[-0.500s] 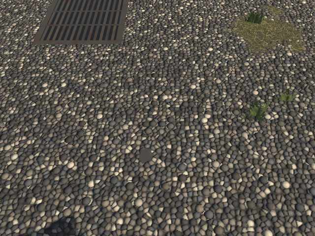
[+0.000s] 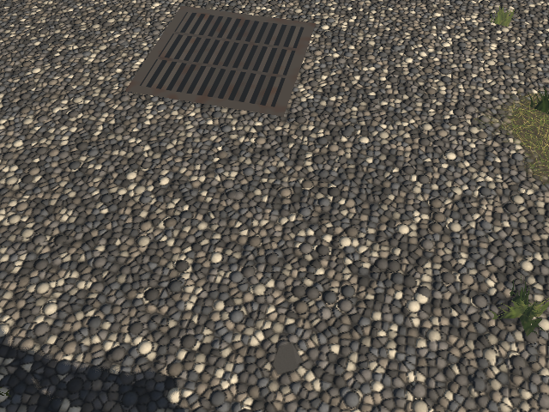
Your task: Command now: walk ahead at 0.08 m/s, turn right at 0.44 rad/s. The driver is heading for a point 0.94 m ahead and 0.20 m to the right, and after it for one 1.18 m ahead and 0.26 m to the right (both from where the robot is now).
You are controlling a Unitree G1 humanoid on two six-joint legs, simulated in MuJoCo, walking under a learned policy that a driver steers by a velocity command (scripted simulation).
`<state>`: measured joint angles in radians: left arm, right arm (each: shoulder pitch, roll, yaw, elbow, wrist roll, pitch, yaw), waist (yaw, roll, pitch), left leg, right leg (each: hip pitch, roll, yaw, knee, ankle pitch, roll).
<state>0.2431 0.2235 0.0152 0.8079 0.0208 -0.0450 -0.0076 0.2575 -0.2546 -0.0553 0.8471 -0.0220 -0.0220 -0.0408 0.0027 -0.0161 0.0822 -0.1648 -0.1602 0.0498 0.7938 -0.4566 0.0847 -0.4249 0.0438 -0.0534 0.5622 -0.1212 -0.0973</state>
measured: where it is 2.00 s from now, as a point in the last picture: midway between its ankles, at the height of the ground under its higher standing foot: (403, 228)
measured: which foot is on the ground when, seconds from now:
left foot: up 0.00-0.52, down 0.54-1.00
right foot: down 0.00-0.54, up 0.56-1.00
